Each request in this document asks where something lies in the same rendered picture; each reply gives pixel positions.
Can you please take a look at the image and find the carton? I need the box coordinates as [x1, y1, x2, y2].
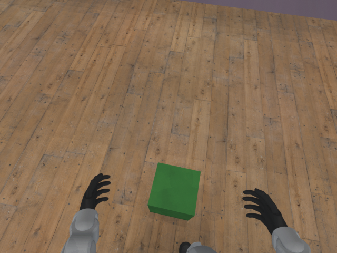
[147, 162, 201, 221]

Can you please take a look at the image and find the right robot hand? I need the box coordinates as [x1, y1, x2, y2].
[242, 188, 288, 235]

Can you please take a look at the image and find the robot right foot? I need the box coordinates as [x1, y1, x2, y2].
[179, 242, 191, 253]

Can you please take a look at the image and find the right robot shin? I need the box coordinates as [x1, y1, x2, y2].
[187, 242, 201, 251]

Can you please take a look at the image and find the left robot hand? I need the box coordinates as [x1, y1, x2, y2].
[80, 173, 111, 210]

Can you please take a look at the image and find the robot right forearm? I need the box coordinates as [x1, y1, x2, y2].
[272, 227, 311, 253]

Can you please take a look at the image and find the robot left forearm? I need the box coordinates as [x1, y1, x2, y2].
[61, 208, 99, 253]

